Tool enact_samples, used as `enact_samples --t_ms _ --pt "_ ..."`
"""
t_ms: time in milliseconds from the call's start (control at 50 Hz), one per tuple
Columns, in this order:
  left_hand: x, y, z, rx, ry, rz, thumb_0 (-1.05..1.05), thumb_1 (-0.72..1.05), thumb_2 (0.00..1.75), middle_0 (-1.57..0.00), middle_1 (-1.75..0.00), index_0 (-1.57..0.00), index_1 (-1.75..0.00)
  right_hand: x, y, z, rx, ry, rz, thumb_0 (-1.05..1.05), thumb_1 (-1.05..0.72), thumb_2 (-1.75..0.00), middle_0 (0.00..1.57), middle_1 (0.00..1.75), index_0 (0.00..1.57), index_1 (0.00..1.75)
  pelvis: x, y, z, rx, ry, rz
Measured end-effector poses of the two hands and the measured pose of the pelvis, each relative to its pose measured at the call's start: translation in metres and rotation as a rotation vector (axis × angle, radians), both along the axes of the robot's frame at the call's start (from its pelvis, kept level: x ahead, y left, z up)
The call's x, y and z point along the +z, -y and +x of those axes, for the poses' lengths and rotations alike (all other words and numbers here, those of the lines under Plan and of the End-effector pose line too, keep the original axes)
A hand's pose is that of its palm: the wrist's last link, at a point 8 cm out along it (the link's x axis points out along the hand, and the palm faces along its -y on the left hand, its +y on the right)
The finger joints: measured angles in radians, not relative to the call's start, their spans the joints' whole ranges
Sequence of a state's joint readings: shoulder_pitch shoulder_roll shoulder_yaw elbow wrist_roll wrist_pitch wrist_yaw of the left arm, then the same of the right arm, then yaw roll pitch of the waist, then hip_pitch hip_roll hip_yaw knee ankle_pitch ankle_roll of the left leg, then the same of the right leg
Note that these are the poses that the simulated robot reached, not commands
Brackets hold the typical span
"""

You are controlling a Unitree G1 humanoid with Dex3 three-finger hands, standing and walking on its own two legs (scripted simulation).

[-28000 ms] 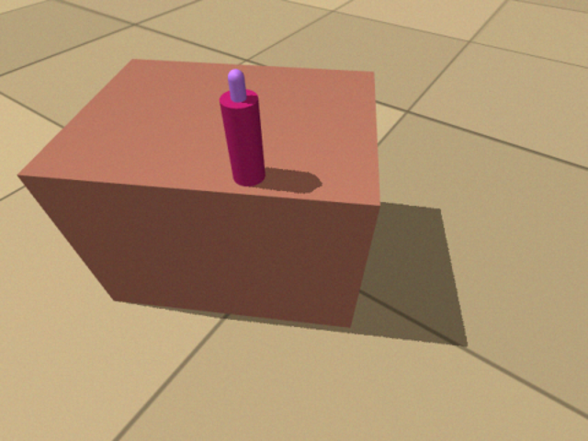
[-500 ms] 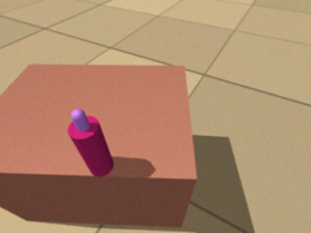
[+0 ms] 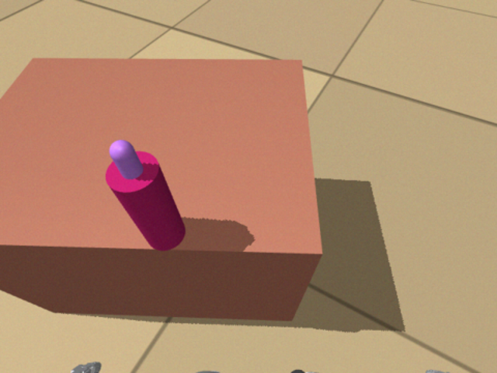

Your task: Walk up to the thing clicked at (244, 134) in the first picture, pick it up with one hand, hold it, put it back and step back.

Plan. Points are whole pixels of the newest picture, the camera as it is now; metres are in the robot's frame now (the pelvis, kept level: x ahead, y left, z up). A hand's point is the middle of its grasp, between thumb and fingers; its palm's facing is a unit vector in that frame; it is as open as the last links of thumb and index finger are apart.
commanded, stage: step back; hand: left
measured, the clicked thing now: (147, 197) +0.41 +0.20 +0.01
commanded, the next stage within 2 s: none
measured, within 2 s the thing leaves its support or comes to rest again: neither
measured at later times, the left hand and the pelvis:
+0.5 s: hand out of the picture +0.02 +0.33 -0.17, palm faces -0.09 -0.93 -0.37, open 7.4 cm; pelvis -0.09 +0.07 -0.01, yaw -4 degrees
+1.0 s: hand out of the picture -0.08 +0.34 -0.16, palm faces -0.03 -0.93 -0.37, open 7.4 cm; pelvis -0.23 +0.09 -0.02, yaw -2 degrees
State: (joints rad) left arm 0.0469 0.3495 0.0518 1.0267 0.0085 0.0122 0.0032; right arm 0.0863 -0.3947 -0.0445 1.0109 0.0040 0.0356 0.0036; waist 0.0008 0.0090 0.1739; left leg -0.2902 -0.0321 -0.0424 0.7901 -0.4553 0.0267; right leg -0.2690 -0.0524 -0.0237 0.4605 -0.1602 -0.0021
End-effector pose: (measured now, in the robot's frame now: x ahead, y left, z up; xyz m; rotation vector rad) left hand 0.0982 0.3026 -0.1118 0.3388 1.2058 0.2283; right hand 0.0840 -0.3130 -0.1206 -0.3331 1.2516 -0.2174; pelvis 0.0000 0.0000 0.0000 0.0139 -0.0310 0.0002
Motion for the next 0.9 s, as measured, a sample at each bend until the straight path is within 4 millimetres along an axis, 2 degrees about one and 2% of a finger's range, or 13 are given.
enact_samples --t_ms 60,120,160,220,300,380,500,620,680,760,900 --pt "-0.005 -0.016 0.002 -0.026 0.014 0.013 0.0 0.9 0.9 -0.21 -0.3 -0.21 -0.3 0.001 -0.004 -0.011 -0.002 0.004 -0.024 0.0 -0.9 -0.9 0.2 0.3 0.2 0.29 -0.006 -0.013 -0.012 0.008 -0.01 -0.007" --pt "-0.015 -0.034 0.009 -0.043 0.059 0.013 0.0 0.9 0.9 -0.21 -0.3 -0.21 -0.3 0.0 -0.013 -0.03 0.003 -0.014 -0.06 0.0 -0.91 -0.9 0.2 0.3 0.2 0.29 -0.016 -0.029 -0.024 0.024 -0.014 -0.025" --pt "-0.024 -0.046 0.012 -0.045 0.092 0.002 0.0 0.9 0.9 -0.21 -0.3 -0.21 -0.3 -0.001 -0.022 -0.046 0.001 -0.032 -0.086 0.0 -0.91 -0.9 0.2 0.3 0.2 0.29 -0.023 -0.04 -0.034 0.027 -0.003 -0.012" --pt "-0.027 -0.056 0.007 -0.036 0.1 -0.015 0.0 0.9 0.9 -0.2 -0.3 -0.21 -0.3 0.006 -0.042 -0.072 0.001 -0.066 -0.084 0.0 -0.91 -0.9 0.2 0.3 0.2 0.29 -0.019 -0.051 -0.046 0.013 0.009 -0.016" --pt "-0.022 -0.061 -0.013 -0.026 0.065 -0.039 0.0 0.91 0.9 -0.2 -0.3 -0.21 -0.3 0.019 -0.061 -0.095 -0.003 -0.091 -0.079 0.0 -0.9 -0.9 0.2 0.3 0.2 0.3 -0.005 -0.061 -0.056 0.02 -0.02 -0.049" --pt "-0.022 -0.069 -0.043 -0.039 0.018 -0.034 0.0 0.91 0.9 -0.2 -0.3 -0.21 -0.3 0.022 -0.071 -0.099 -0.017 -0.045 -0.084 0.0 -0.9 -0.9 0.21 0.3 0.2 0.3 -0.003 -0.069 -0.068 -0.015 -0.025 -0.042" --pt "-0.023 -0.074 -0.085 -0.068 -0.044 -0.007 0.0 0.91 0.9 -0.2 -0.3 -0.21 -0.3 0.011 -0.078 -0.101 -0.031 0.068 -0.059 0.0 -0.9 -0.9 0.21 0.3 0.2 0.3 -0.009 -0.074 -0.092 -0.063 0.0 -0.026" --pt "-0.015 -0.067 -0.117 -0.089 -0.025 0.022 0.0 0.91 0.9 -0.2 -0.3 -0.21 -0.3 -0.008 -0.072 -0.117 -0.04 0.133 -0.009 0.0 -0.9 -0.9 0.21 0.3 0.2 0.3 -0.019 -0.069 -0.123 -0.089 0.03 -0.029" --pt "-0.005 -0.062 -0.138 -0.086 -0.001 0.023 0.0 0.9 0.9 -0.2 -0.3 -0.21 -0.3 -0.01 -0.069 -0.129 -0.049 0.136 0.012 0.0 -0.9 -0.9 0.21 0.3 0.2 0.3 -0.016 -0.064 -0.137 -0.076 0.03 -0.031" --pt "0.007 -0.062 -0.157 -0.07 0.027 0.029 0.0 0.9 0.9 -0.21 -0.3 -0.21 -0.3 -0.001 -0.068 -0.151 -0.031 0.114 0.016 0.0 -0.9 -0.9 0.2 0.3 0.2 0.3 -0.007 -0.062 -0.156 -0.082 0.02 0.018" --pt "0.009 -0.07 -0.169 -0.089 0.111 0.027 0.0 0.9 0.9 -0.21 -0.3 -0.21 -0.3 0.002 -0.065 -0.203 0.006 0.055 -0.05 0.0 -0.9 -0.9 0.2 0.3 0.2 0.3 -0.009 -0.075 -0.195 -0.038 -0.016 0.002"
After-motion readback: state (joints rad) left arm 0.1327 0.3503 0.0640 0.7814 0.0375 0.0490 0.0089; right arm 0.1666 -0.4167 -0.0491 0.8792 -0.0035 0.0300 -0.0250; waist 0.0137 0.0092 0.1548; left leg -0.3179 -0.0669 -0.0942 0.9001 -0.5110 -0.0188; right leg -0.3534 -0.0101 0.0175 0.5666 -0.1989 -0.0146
